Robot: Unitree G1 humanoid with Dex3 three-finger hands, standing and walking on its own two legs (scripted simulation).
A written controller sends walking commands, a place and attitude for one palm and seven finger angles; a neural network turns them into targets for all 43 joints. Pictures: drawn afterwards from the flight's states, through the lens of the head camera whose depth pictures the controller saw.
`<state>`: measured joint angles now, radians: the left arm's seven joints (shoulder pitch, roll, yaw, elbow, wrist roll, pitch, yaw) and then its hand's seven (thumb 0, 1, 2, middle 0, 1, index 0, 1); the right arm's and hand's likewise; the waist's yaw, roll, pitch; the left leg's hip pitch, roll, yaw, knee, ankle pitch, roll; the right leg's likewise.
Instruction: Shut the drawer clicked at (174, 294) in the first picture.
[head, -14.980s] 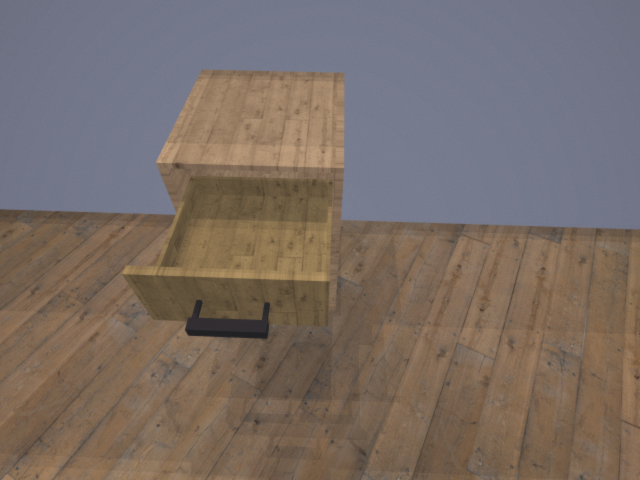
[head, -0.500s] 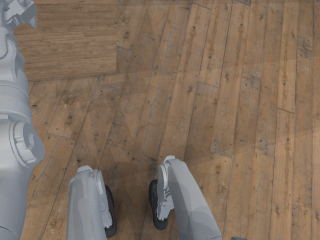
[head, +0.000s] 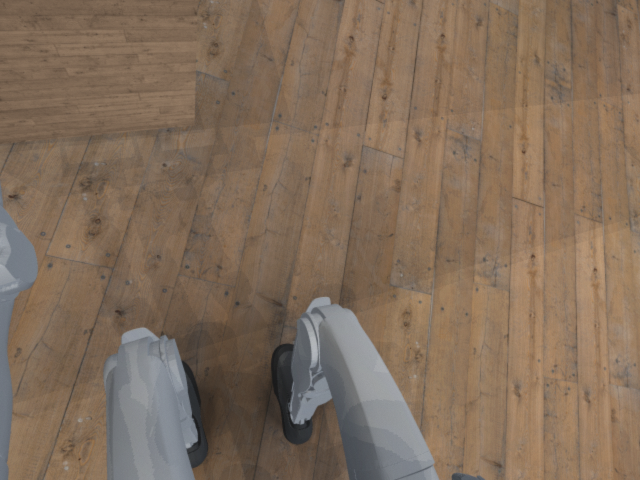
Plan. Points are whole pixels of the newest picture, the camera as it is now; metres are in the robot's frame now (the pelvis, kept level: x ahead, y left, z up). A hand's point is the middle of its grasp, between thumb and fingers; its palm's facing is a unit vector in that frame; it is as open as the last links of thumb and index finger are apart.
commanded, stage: pull the fist back off the drawer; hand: left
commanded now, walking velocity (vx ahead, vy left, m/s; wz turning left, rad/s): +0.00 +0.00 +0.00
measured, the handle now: out of the picture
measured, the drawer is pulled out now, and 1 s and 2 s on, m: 0.00 0.00 0.00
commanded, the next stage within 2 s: draw the hand back to the body in 0.60 s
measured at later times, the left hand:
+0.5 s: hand out of the picture +0.61 +0.21 +0.05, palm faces +0.16 -0.99 -0.05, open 3.2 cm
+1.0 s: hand out of the picture +0.49 +0.22 +0.14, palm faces +0.15 -0.99 -0.06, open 3.3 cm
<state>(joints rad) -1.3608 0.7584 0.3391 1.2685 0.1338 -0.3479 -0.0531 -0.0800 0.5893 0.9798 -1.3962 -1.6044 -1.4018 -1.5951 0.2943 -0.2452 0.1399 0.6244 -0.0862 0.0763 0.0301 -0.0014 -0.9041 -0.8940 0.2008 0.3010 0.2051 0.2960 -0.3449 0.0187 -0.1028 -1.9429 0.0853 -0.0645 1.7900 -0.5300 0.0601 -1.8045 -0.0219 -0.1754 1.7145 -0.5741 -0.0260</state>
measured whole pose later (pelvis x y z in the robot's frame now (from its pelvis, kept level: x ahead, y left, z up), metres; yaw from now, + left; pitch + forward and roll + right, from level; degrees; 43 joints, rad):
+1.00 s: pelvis +0.07 +0.00 +0.12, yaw +4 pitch +30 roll -4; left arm -0.44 0.32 0.27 0.42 -0.16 -0.25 -0.09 0.02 0.90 0.90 -1.39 -1.60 -1.40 -1.59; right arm 0.21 -0.24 0.03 0.55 0.03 0.11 0.04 0.00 -0.91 -0.89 0.20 0.30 0.20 0.30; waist -0.08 0.05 -0.14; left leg -1.36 0.07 0.00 1.38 -0.55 0.03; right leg -1.27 0.00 -0.11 1.33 -0.58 -0.01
